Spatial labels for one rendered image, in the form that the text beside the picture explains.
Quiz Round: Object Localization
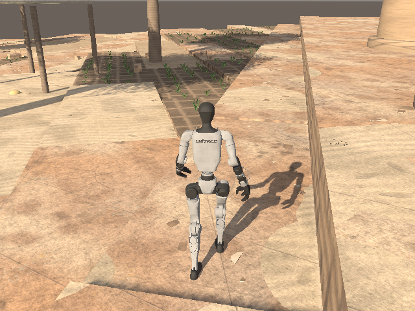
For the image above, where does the left robot forearm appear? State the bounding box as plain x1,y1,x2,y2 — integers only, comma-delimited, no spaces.
176,154,184,172

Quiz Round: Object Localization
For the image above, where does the robot left upper arm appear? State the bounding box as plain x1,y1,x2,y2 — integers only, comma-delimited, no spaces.
177,130,194,165

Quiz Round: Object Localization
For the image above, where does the robot right upper arm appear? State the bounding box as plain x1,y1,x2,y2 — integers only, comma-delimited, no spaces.
220,130,238,167

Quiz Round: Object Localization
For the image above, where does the right robot foot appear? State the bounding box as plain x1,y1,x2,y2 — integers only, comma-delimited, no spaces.
215,238,224,253

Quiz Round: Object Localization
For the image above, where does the robot right hand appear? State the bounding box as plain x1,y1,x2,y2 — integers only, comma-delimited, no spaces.
236,184,250,202

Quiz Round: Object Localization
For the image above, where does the robot right thigh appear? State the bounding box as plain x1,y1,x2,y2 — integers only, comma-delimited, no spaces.
215,180,230,218

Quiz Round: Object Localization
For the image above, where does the robot left hand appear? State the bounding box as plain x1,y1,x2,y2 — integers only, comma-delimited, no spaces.
176,167,191,178

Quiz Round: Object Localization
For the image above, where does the right robot forearm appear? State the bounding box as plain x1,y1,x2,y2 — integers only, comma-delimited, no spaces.
233,157,248,187

